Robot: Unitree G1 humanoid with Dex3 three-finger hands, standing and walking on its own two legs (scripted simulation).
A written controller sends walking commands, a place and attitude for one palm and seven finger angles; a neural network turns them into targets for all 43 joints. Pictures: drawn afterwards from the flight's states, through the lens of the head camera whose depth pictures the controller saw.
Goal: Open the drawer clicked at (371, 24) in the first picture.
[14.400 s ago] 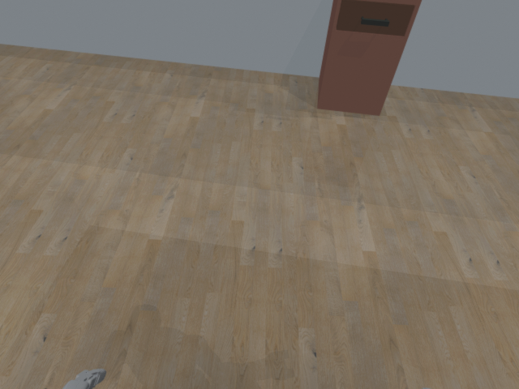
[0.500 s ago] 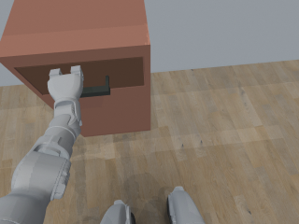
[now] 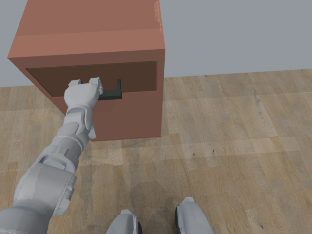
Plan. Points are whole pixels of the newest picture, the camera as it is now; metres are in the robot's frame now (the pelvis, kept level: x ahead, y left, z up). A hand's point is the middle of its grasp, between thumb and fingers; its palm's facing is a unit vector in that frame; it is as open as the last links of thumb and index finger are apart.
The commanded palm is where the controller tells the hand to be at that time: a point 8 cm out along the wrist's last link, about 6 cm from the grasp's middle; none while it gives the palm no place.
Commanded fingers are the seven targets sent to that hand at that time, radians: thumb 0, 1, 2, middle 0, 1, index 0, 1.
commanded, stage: move the hooked fingers above the handle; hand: left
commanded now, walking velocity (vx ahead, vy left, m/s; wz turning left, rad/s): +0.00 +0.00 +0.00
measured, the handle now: (99, 89) +0.56 +0.16 -0.09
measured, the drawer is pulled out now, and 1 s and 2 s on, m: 0.00 0.00 0.00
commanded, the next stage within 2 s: none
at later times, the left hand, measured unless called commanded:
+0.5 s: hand (85, 103) +0.47 +0.17 -0.02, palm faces -0.17 +0.00 -0.98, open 13.8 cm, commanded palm +0.47 +0.16 +0.02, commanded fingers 0.00 -0.50 0.30 -0.30 -1.20 -0.30 -1.20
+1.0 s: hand (89, 96) +0.49 +0.16 -0.02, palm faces -0.11 +0.01 -0.99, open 13.8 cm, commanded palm +0.48 +0.15 +0.02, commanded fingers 0.00 -0.50 0.30 -0.30 -1.20 -0.30 -1.20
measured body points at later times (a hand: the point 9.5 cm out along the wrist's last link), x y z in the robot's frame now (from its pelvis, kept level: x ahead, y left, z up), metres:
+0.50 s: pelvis +0.00 +0.00 +0.00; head +0.13 -0.02 +0.44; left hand +0.47 +0.17 +0.03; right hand +0.03 -0.26 -0.14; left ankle -0.01 +0.11 -0.67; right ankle +0.05 -0.13 -0.67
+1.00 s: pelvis +0.01 +0.00 +0.00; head +0.13 -0.02 +0.43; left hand +0.49 +0.16 +0.03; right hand +0.01 -0.26 -0.15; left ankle -0.01 +0.11 -0.67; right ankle +0.05 -0.13 -0.67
